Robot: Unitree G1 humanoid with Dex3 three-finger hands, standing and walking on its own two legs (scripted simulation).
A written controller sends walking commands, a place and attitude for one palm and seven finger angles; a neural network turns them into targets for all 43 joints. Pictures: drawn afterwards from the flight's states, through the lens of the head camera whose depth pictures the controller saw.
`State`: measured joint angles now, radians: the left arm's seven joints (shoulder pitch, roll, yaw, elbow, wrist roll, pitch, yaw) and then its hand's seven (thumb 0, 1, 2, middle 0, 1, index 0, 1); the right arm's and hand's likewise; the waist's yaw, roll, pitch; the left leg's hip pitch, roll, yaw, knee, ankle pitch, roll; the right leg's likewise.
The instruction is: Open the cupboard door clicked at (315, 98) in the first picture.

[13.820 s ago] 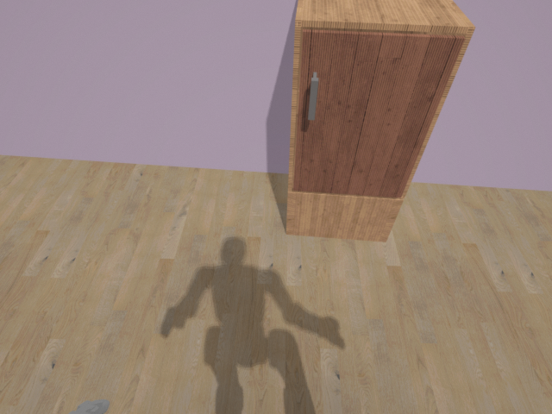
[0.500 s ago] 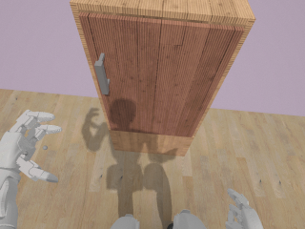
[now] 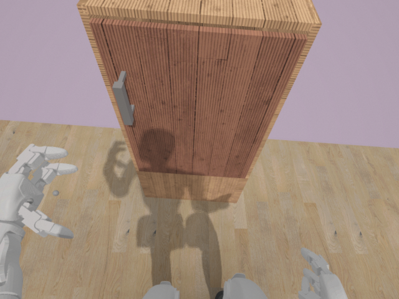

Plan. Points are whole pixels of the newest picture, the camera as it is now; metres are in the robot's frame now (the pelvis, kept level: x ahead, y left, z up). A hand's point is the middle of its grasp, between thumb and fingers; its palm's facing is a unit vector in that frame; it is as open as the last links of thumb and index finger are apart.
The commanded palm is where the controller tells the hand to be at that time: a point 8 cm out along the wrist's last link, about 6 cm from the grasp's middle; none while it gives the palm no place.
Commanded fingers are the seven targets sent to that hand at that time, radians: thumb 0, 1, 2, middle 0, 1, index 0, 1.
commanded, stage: raise the hand with hooked fingers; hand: left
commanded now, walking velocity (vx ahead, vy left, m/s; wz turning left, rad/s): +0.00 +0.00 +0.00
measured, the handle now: (126, 99) +0.54 +0.21 +0.04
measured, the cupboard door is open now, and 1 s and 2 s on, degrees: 0 0 0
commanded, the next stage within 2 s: move the hooked fingers beside the handle in 0.02 s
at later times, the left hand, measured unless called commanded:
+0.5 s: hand (66, 169) +0.34 +0.28 +0.05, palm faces -0.01 -1.00 -0.01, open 14.0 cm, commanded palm +0.31 +0.32 +0.05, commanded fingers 0.00 -0.50 0.30 -0.30 -1.20 -0.30 -1.20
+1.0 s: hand (80, 141) +0.40 +0.27 +0.05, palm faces -0.03 -1.00 +0.00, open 14.0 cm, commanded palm +0.39 +0.32 +0.05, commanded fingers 0.00 -0.50 0.30 -0.30 -1.20 -0.30 -1.20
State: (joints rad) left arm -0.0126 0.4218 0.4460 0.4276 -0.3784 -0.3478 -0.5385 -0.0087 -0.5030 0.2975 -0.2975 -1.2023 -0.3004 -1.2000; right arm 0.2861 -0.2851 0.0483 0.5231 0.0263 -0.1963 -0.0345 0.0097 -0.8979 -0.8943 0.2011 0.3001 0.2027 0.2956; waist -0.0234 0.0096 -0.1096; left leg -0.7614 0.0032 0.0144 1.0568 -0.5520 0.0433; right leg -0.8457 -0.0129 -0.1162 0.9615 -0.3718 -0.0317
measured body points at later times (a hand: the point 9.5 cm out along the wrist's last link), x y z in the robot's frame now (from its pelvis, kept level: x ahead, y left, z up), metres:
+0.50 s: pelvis -0.01 +0.00 -0.01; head +0.08 +0.02 +0.43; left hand +0.33 +0.33 +0.05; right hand +0.14 -0.26 -0.09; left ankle -0.02 +0.09 -0.67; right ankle +0.05 -0.11 -0.67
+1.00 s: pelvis +0.00 +0.01 -0.01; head +0.11 +0.03 +0.43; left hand +0.40 +0.33 +0.05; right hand +0.08 -0.26 -0.11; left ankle -0.02 +0.09 -0.67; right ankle +0.05 -0.11 -0.67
